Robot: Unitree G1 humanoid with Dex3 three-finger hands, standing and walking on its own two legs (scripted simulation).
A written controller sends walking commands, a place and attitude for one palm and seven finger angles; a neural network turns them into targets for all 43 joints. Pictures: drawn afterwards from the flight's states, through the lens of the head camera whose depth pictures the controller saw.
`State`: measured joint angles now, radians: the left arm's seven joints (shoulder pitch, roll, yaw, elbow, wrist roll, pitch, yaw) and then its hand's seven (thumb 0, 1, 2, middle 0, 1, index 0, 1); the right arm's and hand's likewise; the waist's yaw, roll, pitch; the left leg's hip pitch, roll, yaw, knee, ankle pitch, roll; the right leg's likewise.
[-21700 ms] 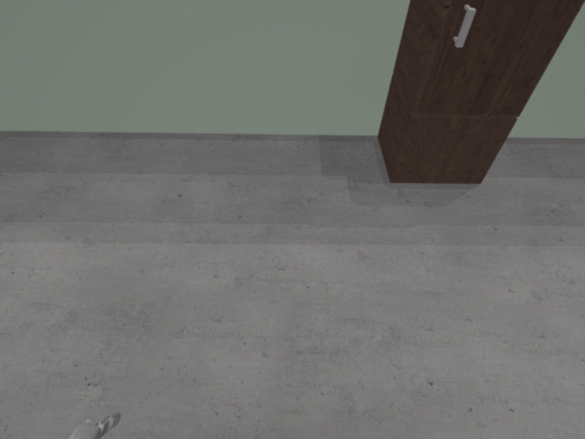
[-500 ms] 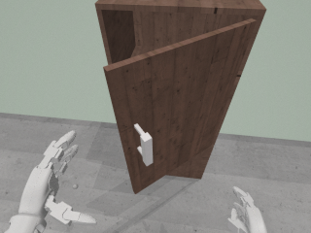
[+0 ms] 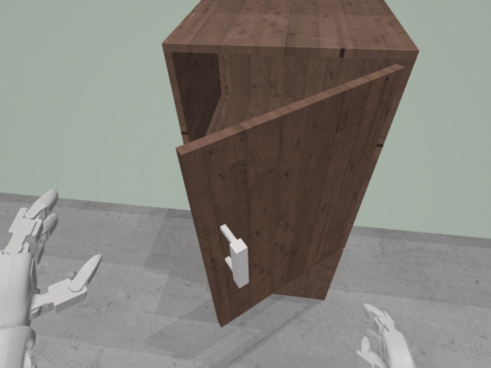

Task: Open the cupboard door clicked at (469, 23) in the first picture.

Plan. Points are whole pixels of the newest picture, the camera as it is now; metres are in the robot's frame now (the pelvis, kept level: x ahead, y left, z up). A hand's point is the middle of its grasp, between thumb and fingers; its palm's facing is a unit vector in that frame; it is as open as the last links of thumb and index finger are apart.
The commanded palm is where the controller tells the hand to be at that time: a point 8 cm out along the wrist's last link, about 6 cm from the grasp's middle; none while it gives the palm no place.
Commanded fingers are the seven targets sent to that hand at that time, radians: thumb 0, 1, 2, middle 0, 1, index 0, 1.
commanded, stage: draw the hand back to the body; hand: left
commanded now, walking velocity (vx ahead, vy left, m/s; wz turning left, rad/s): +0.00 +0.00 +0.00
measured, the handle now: (233, 256) +0.31 +0.07 +0.01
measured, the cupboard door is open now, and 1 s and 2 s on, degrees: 41 41 41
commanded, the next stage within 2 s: step back with the hand held close in 0.50 s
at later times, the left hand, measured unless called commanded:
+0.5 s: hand (64, 271) +0.18 +0.25 +0.15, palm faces +0.44 -0.79 -0.42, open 7.4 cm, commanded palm +0.13 +0.29 +0.17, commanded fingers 0.00 0.90 0.90 -0.20 -0.30 -0.20 -0.30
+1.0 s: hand (57, 288) +0.16 +0.25 +0.15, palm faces +0.31 -0.79 -0.53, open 7.4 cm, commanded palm +0.10 +0.29 +0.18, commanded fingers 0.00 0.90 0.90 -0.20 -0.30 -0.20 -0.30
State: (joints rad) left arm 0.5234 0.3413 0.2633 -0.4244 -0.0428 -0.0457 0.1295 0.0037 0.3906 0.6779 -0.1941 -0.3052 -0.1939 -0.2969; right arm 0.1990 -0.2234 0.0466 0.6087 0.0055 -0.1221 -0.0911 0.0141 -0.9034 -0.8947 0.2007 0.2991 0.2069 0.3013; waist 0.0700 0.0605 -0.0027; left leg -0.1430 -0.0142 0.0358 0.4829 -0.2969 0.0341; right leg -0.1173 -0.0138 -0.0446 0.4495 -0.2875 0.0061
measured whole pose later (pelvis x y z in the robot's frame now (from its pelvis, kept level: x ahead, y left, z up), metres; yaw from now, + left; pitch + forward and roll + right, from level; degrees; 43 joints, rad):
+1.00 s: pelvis -0.05 +0.00 +0.00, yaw -1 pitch +0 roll -1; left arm 0.58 0.43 0.38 -0.49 -0.05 -0.14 0.11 0.02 0.89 0.89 -0.22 -0.31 -0.22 -0.30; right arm 0.15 -0.24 -0.02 0.56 0.02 0.00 -0.09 0.01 -0.91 -0.89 0.20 0.30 0.21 0.30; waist 0.01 0.03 0.05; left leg -0.26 0.00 0.06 0.46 -0.20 0.03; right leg -0.24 0.00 -0.03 0.42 -0.18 0.00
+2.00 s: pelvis -0.23 +0.01 -0.01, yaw -6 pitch +1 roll -2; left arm 0.52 0.48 0.44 -0.64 -0.06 -0.20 0.12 0.02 0.89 0.90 -0.22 -0.31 -0.22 -0.30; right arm 0.15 -0.18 0.04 0.65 0.00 -0.12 -0.07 0.01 -0.90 -0.89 0.20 0.30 0.21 0.30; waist 0.04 -0.04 0.00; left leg -0.45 0.00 0.04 0.55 -0.07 0.05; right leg -0.15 0.03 -0.01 0.67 -0.43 0.02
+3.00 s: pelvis -0.36 +0.04 -0.02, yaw +1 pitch +1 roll +0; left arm 0.37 0.35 0.26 -0.11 0.02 -0.11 0.07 0.00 0.90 0.90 -0.21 -0.30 -0.21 -0.30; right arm 0.23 -0.27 -0.03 0.72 -0.02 -0.10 -0.01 0.01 -0.90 -0.89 0.20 0.30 0.21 0.30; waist -0.01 0.04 -0.03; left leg -0.35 0.00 0.03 0.65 -0.33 0.02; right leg -0.43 -0.01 -0.08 0.76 -0.39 -0.02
